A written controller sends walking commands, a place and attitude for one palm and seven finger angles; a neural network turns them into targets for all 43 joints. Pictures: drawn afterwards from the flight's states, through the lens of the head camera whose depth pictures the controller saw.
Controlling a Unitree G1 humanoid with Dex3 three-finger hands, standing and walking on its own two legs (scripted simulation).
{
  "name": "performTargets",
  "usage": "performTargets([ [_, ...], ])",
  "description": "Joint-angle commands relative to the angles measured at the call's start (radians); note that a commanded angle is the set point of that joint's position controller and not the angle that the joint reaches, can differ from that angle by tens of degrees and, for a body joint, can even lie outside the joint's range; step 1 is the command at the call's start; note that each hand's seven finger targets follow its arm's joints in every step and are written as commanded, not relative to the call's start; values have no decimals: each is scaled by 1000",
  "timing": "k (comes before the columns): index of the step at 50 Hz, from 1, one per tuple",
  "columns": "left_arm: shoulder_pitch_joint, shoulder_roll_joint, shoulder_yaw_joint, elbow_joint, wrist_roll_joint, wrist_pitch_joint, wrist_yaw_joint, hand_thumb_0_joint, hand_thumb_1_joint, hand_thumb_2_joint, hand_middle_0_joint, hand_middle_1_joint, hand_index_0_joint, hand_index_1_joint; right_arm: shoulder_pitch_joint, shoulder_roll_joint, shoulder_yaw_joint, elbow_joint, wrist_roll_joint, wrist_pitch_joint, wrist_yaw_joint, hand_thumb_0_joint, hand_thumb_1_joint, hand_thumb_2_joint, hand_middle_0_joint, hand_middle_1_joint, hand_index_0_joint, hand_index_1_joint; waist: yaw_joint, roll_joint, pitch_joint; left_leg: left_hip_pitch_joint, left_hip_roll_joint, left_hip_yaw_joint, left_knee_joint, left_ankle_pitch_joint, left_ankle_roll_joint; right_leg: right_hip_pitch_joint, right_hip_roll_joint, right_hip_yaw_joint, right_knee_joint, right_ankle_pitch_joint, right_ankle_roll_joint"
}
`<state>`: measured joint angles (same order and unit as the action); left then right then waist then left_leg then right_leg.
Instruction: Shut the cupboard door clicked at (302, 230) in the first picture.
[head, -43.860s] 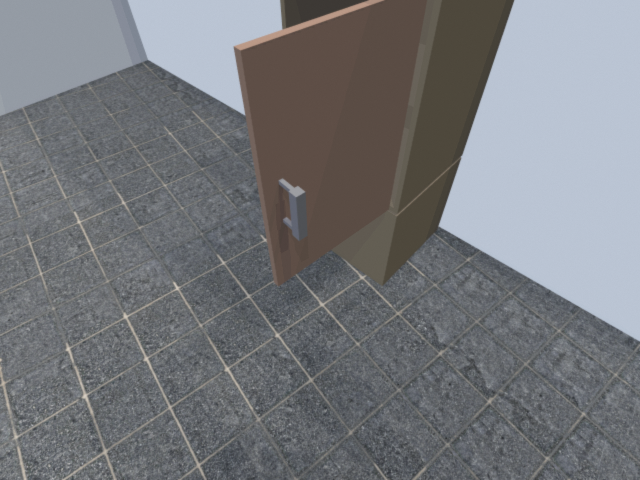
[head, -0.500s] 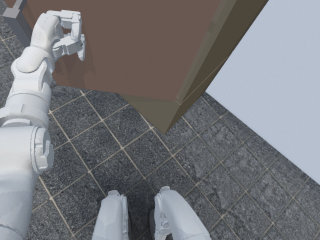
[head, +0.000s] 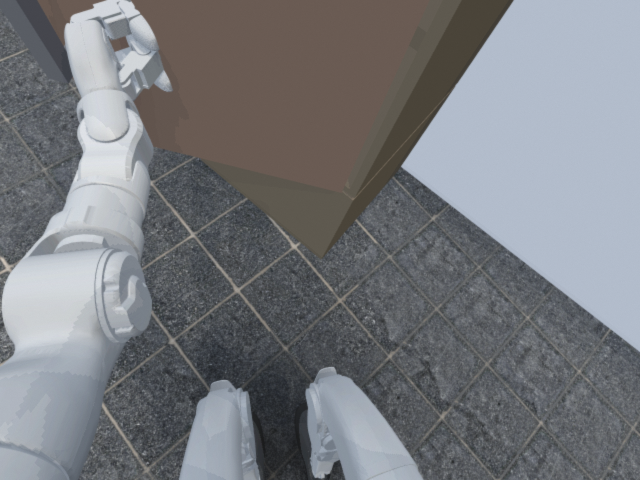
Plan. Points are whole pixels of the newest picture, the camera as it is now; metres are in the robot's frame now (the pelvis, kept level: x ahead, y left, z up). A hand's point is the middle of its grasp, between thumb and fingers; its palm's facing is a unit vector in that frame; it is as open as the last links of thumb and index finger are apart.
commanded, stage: pull the fist back off the door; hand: left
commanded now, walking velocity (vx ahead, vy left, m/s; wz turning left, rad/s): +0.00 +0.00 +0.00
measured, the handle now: (43, 14) +0.64 +0.23 +0.07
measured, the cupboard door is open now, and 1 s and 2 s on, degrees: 28 28 28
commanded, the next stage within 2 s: draw the hand back to the body in 0.66 s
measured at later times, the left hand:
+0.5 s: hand (173, 124) +0.50 +0.10 +0.06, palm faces +0.17 -0.99 -0.04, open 3.1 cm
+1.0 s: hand (127, 141) +0.45 +0.13 +0.11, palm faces +0.19 -0.98 -0.06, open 3.1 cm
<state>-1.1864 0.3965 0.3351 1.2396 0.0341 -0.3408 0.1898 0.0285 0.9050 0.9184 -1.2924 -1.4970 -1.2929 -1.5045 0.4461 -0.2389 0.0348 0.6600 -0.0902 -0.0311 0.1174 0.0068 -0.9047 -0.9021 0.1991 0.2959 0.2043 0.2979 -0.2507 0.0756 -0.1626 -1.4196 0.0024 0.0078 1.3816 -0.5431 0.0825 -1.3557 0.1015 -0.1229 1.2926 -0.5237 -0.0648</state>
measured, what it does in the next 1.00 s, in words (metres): rises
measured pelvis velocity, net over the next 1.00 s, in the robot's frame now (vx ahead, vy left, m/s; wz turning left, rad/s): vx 0.02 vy -0.02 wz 0.03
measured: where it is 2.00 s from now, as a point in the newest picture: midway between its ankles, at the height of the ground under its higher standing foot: (285, 470)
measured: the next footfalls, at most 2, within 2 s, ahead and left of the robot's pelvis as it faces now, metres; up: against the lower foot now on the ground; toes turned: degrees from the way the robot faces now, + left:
none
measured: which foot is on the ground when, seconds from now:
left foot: down 0.00-1.00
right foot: down 0.00-1.00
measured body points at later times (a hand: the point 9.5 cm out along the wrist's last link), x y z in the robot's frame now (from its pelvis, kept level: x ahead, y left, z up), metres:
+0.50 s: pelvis +0.02 -0.03 +0.04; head +0.16 -0.01 +0.46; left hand +0.49 +0.15 +0.07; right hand +0.04 -0.29 -0.08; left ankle +0.04 +0.07 -0.59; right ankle +0.03 -0.09 -0.59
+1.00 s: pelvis +0.02 -0.02 +0.06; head +0.11 -0.03 +0.50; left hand +0.43 +0.18 +0.12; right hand +0.07 -0.27 -0.08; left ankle +0.03 +0.07 -0.59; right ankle +0.03 -0.09 -0.59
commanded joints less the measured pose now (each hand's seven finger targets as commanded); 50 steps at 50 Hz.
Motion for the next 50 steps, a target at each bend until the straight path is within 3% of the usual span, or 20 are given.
performTargets([
  [1,-550,86,-80,-345,108,-182,88,0,900,900,-1300,-1500,-1300,-1500,243,-218,-112,2,-17,17,28,0,-900,-900,200,300,200,300,-39,228,-712,838,72,-239,-161,544,-105,126,-26,75,-145,289,35],
  [3,-509,75,-79,-332,73,-190,55,0,900,900,-1300,-1500,-1300,-1500,235,-218,-116,0,-3,29,24,0,-900,-900,200,300,200,300,-33,198,-733,836,61,-223,-178,559,-100,203,-24,82,-166,332,34],
  [7,-316,174,56,-170,24,-148,30,0,900,900,-1300,-1500,-1300,-1500,220,-209,-93,-13,13,52,6,0,-900,-900,200,300,200,300,18,85,-597,608,23,-128,-221,413,-60,397,-25,113,-212,350,38],
  [8,-277,141,32,-136,26,-143,30,0,900,900,-1300,-1500,-1300,-1500,208,-199,-86,-22,15,57,5,0,-900,-900,200,300,200,300,16,60,-549,564,18,-114,-226,393,-54,412,-27,119,-223,353,42],
  [9,-241,158,57,-131,24,-150,37,0,900,900,-1300,-1500,-1300,-1500,202,-195,-83,-30,15,60,4,0,-900,-900,200,300,200,300,31,43,-508,531,15,-101,-235,380,-51,437,-29,124,-232,357,42],
  [10,-207,114,24,-147,24,-163,36,0,900,900,-1300,-1500,-1300,-1500,190,-187,-82,-42,14,60,7,0,-900,-900,200,300,200,300,34,33,-487,511,10,-90,-237,369,-48,456,-30,132,-238,366,43],
  [12,-139,106,35,-175,11,-208,35,0,900,900,-1300,-1500,-1300,-1500,176,-181,-85,-53,14,56,7,0,-900,-900,200,300,200,300,54,1,-474,486,4,-73,-239,375,-45,508,-33,149,-242,414,42],
  [14,-90,47,-14,-182,5,-243,21,0,900,900,-1300,-1500,-1300,-1500,157,-174,-92,-53,17,57,8,0,-900,-900,200,300,200,300,45,-37,-447,458,-1,-60,-232,370,-43,532,-39,163,-247,456,49],
  [15,-99,-4,-57,-219,1,-263,9,0,900,900,-1300,-1500,-1300,-1500,151,-171,-99,-53,17,56,11,0,-900,-900,200,300,200,300,34,-31,-449,471,-3,-58,-230,368,-42,531,-42,168,-249,470,52],
  [18,-39,-27,-75,-249,-21,-291,-24,0,900,900,-1300,-1500,-1300,-1500,136,-174,-111,-51,28,59,7,0,-900,-900,200,300,200,300,52,-41,-481,486,-11,-49,-227,363,-45,568,-52,184,-253,501,57],
  [21,-55,-90,-135,-311,-45,-298,-46,0,900,900,-1300,-1500,-1300,-1500,108,-170,-119,-53,37,66,0,0,-900,-900,200,300,200,300,46,-22,-491,511,-17,-40,-227,336,-43,573,-63,202,-274,487,68],
  [28,-46,-63,-127,-482,-58,-363,-16,0,900,900,-1300,-1500,-1300,-1500,44,-161,-124,-51,42,60,-22,0,-900,-900,200,300,200,300,88,52,-620,627,-20,-44,-225,401,-47,598,-68,198,-249,534,66],
  [32,-30,-40,-125,-332,-24,-333,-2,0,900,900,-1300,-1500,-1300,-1500,22,-157,-108,-41,45,71,-34,0,-900,-900,200,300,200,300,50,-89,-425,443,-25,-34,-214,262,-35,601,-86,250,-293,451,102],
  [35,-23,-30,-117,-258,-17,-295,-1,0,900,900,-1300,-1500,-1300,-1500,-9,-155,-101,-57,50,77,-42,0,-900,-900,200,300,200,300,59,-92,-386,372,-28,-30,-215,185,-37,605,-97,281,-324,335,97],
  [39,-35,-34,-98,-237,-59,-286,-22,0,900,900,-1300,-1500,-1300,-1500,-22,-157,-95,-72,52,69,-49,0,-900,-900,200,300,200,300,70,-69,-447,385,-29,-33,-214,202,-40,614,-93,271,-304,345,84],
  [41,24,36,-36,-361,-74,-307,-38,0,900,900,-1300,-1500,-1300,-1500,-22,-161,-100,-99,56,68,-48,0,-900,-900,200,300,200,300,131,-24,-569,468,-27,-30,-243,264,-46,701,-93,270,-293,428,81],
  [43,112,31,-46,-478,-88,-319,-58,0,900,900,-1300,-1500,-1300,-1500,-25,-158,-100,-126,64,67,-44,0,-900,-900,200,300,200,300,173,35,-678,600,-27,-26,-283,358,-48,753,-80,237,-283,530,75],
  [45,211,22,-62,-581,-99,-296,-77,0,900,900,-1300,-1500,-1300,-1500,-28,-155,-101,-146,75,71,-43,0,-900,-900,200,300,200,300,188,-2,-667,649,-24,-20,-320,384,-47,802,-72,223,-313,558,80],
  [47,314,-21,-102,-638,-121,-250,-98,0,900,900,-1300,-1500,-1300,-1500,-33,-152,-98,-166,92,72,-52,0,-900,-900,200,300,200,300,180,-71,-592,651,-21,-15,-360,370,-41,848,-73,233,-365,573,95],
  [50,401,-56,-136,-719,-161,-175,-119,0,900,900,-1300,-1500,-1300,-1500,-53,-150,-97,-180,115,76,-76,0,-900,-900,200,300,200,300,166,-167,-406,641,-17,-7,-425,283,-34,866,-88,259,-476,462,115],
])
